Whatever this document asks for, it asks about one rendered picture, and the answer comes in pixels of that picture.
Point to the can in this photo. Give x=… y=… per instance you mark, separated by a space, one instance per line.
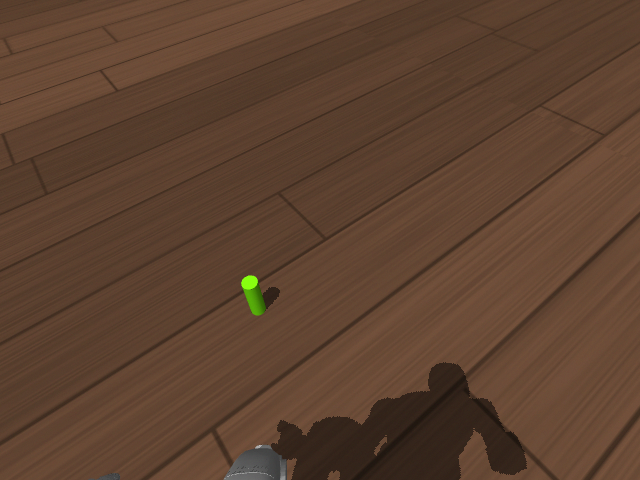
x=253 y=295

